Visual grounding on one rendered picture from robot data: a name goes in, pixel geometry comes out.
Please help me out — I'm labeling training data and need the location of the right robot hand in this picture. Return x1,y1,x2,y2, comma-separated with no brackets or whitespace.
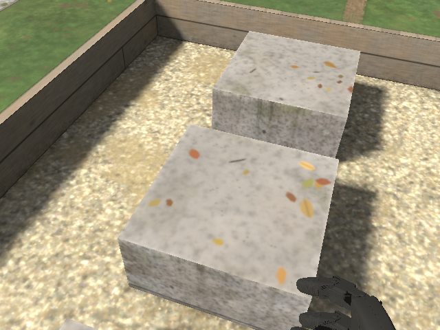
290,276,396,330

